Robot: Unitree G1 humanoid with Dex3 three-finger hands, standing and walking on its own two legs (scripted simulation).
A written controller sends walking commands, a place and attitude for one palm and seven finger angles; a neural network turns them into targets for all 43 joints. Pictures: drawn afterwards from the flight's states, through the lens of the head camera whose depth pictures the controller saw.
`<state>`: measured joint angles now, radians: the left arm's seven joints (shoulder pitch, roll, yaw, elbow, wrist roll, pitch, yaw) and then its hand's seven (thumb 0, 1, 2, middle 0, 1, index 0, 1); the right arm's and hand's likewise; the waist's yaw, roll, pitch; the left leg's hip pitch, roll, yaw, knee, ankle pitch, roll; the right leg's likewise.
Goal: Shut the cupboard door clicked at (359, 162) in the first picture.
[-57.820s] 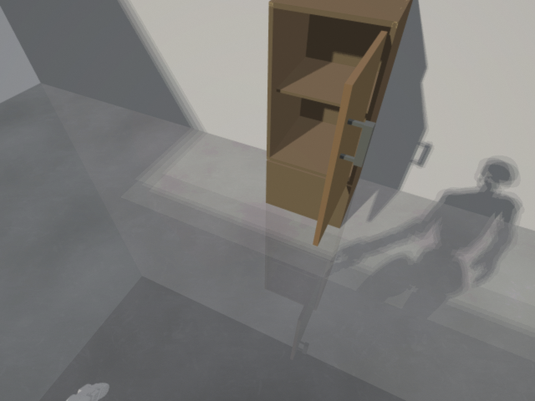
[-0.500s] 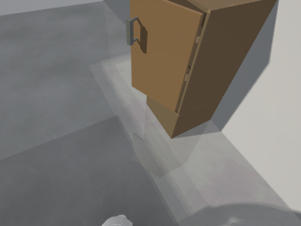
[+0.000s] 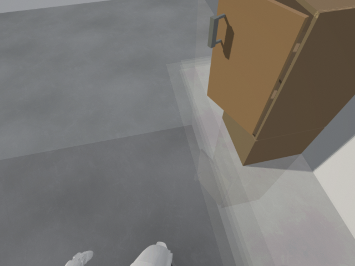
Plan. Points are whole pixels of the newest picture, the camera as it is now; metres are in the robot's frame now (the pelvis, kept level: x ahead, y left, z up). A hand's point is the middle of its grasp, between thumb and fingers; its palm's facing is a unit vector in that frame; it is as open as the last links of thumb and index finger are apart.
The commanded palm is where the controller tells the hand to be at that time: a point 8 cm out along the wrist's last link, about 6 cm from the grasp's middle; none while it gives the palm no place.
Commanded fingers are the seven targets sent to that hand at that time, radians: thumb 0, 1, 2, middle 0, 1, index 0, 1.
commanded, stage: walk to a spot facing it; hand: left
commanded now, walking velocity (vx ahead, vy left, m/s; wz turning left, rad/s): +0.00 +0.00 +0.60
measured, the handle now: (216, 30) +0.97 -0.13 -0.02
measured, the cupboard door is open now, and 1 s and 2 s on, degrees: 23 23 23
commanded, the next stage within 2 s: turn to face it in 1.86 s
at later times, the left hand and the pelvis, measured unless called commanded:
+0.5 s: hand out of the picture +0.03 +0.24 -0.16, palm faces +0.34 -0.90 -0.27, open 7.4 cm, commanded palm none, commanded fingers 0.00 0.90 0.90 -0.20 -0.30 -0.20 -0.30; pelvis +0.02 +0.01 +0.00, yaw +19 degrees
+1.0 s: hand out of the picture -0.02 +0.19 -0.17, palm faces +0.67 -0.71 -0.20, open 7.4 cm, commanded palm none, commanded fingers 0.00 0.90 0.90 -0.20 -0.30 -0.20 -0.30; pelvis +0.11 +0.05 +0.00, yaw +41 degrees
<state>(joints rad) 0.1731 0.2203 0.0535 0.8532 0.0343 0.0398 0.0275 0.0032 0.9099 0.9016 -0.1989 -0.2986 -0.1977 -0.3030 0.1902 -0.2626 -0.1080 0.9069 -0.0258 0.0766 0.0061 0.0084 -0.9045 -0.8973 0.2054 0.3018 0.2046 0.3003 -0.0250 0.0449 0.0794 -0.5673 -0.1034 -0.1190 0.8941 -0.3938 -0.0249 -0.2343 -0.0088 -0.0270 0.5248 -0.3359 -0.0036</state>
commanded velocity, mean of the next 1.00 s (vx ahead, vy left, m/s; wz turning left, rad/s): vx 0.18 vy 0.00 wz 0.59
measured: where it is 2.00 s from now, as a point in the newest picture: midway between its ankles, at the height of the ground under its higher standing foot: (123, 216)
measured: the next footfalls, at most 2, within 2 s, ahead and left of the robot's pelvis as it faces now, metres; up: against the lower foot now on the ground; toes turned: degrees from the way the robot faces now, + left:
left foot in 0.28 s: +0.04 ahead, +0.13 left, +0.00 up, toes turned +16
right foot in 0.62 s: +0.14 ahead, -0.11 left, +0.00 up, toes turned +20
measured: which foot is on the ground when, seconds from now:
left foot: up 0.00-0.26, down 0.28-0.62, up 0.64-1.00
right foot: down 0.00-0.28, up 0.30-0.60, down 0.62-1.00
